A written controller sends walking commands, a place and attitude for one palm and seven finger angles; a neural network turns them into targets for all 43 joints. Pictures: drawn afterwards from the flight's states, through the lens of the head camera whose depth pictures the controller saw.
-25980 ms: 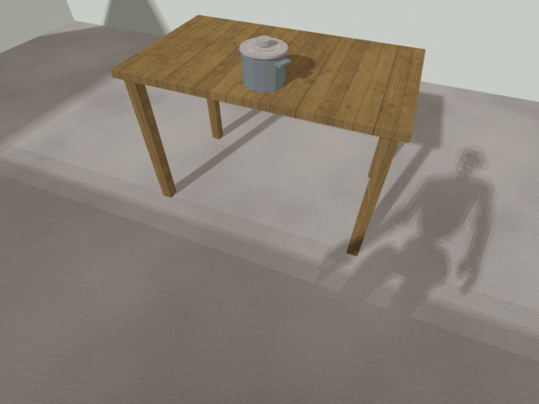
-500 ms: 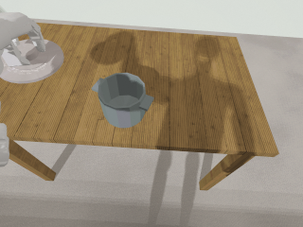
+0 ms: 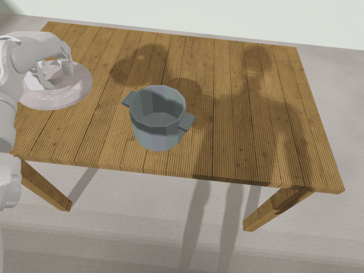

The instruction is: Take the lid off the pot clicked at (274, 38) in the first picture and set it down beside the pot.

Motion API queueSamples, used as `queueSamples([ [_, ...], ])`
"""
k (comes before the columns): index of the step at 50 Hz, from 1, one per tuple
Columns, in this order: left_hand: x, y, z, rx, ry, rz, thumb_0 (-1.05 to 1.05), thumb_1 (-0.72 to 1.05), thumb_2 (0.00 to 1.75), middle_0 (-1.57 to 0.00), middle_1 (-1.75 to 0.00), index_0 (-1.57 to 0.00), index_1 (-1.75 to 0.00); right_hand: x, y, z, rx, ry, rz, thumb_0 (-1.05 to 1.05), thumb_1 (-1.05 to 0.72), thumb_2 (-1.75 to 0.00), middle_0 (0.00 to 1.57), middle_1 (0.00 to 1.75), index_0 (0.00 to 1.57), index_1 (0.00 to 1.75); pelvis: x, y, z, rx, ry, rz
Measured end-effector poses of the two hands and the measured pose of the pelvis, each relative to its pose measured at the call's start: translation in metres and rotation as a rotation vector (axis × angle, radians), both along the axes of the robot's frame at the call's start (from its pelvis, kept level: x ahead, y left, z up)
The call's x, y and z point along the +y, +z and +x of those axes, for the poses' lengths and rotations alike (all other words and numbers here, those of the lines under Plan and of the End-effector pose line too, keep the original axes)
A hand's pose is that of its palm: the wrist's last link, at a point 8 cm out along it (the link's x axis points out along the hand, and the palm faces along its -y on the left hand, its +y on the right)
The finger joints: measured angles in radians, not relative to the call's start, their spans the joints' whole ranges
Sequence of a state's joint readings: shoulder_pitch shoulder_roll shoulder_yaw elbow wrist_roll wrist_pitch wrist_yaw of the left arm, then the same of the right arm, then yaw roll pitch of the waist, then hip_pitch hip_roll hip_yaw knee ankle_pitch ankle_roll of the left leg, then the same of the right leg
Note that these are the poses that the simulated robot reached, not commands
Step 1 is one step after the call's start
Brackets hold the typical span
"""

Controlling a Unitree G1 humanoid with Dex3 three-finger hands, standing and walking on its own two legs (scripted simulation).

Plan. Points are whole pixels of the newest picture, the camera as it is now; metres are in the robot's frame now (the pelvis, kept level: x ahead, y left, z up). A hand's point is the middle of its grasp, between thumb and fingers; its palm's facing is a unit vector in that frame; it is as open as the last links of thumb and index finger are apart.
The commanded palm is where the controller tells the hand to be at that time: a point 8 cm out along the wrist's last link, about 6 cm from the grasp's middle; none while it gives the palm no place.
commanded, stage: lower the lid onto the table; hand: left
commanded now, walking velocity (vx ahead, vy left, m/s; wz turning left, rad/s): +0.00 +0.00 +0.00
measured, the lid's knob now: (51, 75) +0.50 +0.29 +0.13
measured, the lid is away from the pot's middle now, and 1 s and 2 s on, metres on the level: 0.23 0.22 0.23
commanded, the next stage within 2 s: none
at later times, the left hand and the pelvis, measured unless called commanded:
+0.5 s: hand (54, 86) +0.47 +0.28 +0.12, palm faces -0.42 -0.03 -0.91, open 7.8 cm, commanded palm +0.49 +0.27 +0.19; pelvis +0.00 +0.00 +0.00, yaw -1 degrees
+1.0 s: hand (58, 99) +0.47 +0.29 +0.08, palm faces -0.47 -0.04 -0.88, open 7.8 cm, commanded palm +0.50 +0.27 +0.16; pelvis +0.01 -0.01 -0.01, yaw -2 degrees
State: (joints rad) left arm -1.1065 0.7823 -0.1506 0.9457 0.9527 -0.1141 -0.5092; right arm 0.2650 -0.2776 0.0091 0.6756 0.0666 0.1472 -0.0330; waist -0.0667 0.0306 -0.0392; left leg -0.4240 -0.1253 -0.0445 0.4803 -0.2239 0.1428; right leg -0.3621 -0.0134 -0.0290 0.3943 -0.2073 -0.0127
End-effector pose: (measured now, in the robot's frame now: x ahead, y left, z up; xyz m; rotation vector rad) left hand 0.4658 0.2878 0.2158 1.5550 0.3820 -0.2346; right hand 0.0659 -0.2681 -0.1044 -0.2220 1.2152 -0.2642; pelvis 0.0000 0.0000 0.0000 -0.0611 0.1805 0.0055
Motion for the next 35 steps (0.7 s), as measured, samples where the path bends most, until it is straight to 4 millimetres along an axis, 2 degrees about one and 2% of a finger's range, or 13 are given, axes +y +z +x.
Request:
queueSamples([
  [4, 0.001, -0.003, 0.0, -0.025, -0.005, -0.068, 0.0, 0.22, 0.86, -0.61, -0.93, -0.63, -0.91, 0.002, -0.001, -0.001, -0.008, -0.004, 0.002, 0.0, -0.91, -0.89, 0.2, 0.3, 0.2, 0.3, 0.001, -0.001, 0.0, 0.0, -0.008, 0.003],
  [9, 0.0, -0.013, 0.002, 0.014, 0.017, -0.01, 0.0, 0.22, 0.86, -0.61, -0.92, -0.63, -0.91, 0.003, -0.002, -0.009, 0.005, -0.011, 0.001, 0.0, -0.91, -0.89, 0.2, 0.3, 0.2, 0.3, 0.001, -0.002, -0.002, 0.002, -0.007, -0.001],
  [22, -0.002, -0.029, 0.007, 0.021, 0.0, -0.051, 0.0, 0.22, 0.86, -0.61, -0.93, -0.63, -0.91, -0.001, -0.004, -0.035, 0.066, -0.054, -0.015, 0.0, -0.91, -0.89, 0.2, 0.3, 0.2, 0.3, 0.002, -0.004, 0.001, 0.011, -0.018, -0.001],
  [35, -0.008, -0.049, 0.014, 0.053, -0.008, -0.034, 0.0, 0.22, 0.86, -0.61, -0.92, -0.63, -0.91, -0.006, -0.003, -0.038, 0.071, -0.075, -0.028, 0.0, -0.91, -0.89, 0.21, 0.3, 0.2, 0.3, -0.002, -0.005, 0.004, 0.026, -0.025, -0.003],
])
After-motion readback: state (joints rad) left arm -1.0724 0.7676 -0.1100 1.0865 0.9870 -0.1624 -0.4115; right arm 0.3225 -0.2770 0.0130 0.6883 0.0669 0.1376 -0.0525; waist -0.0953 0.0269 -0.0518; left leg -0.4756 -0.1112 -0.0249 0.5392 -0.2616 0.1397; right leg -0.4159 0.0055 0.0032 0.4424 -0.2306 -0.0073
